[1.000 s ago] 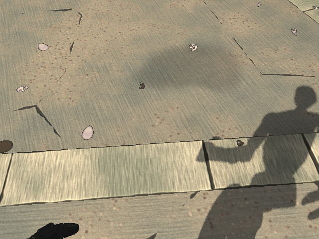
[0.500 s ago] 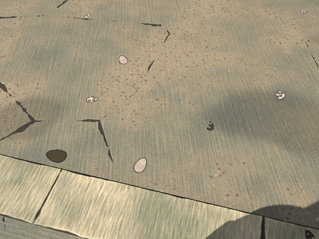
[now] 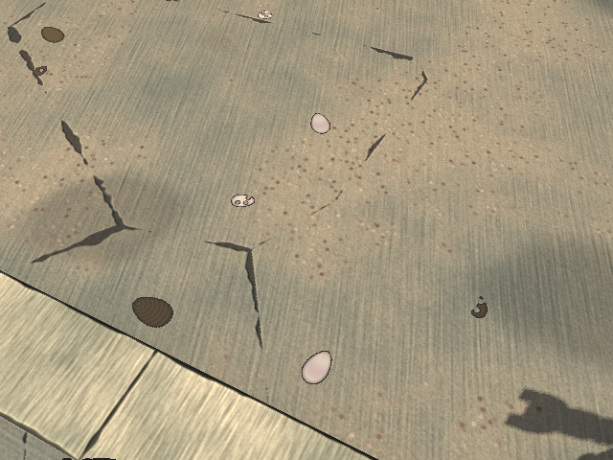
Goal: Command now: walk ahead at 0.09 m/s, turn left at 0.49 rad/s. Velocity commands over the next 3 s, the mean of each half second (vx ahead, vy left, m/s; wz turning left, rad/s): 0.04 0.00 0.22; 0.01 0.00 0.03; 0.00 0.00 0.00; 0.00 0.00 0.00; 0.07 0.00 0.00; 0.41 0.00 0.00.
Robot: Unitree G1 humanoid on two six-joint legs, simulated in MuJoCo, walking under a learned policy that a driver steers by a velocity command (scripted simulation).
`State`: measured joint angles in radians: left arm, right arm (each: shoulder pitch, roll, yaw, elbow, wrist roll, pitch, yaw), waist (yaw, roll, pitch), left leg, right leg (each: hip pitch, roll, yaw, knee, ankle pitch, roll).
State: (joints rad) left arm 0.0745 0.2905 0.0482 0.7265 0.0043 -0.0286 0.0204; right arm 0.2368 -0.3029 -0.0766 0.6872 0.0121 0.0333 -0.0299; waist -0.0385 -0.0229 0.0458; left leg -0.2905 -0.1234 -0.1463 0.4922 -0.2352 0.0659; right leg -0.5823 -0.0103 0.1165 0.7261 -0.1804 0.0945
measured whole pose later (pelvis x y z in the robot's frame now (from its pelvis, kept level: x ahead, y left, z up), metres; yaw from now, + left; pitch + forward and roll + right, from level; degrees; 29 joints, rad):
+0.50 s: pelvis +0.05 -0.01 +0.00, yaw +5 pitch -1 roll +0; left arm 0.17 0.24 0.03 0.81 0.02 0.00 0.01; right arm 0.24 -0.24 -0.04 0.78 -0.02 0.04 -0.01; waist 0.02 -0.02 0.03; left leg -0.20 -0.01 -0.06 0.53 -0.32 -0.01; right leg -0.30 -0.01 0.03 0.50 -0.18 0.03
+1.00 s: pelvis +0.07 +0.00 +0.00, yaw +5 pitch -2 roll +0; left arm 0.19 0.23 0.05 1.02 0.00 0.02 0.05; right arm 0.28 -0.21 -0.03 0.95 -0.01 -0.01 -0.02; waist 0.01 -0.01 0.04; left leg -0.13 -0.03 -0.05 0.49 -0.33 0.01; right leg -0.24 -0.03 0.05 0.48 -0.21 0.05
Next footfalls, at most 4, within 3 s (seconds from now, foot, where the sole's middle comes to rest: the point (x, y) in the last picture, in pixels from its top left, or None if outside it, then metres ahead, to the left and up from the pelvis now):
0.08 right None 0.15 -0.14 -0.77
0.40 left None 0.06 0.12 -0.77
3.00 left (238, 430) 0.50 0.14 -0.77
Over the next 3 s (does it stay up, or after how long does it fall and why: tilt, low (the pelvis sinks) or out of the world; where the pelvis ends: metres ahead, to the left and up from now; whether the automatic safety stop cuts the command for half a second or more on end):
stays up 0.32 0.01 -0.02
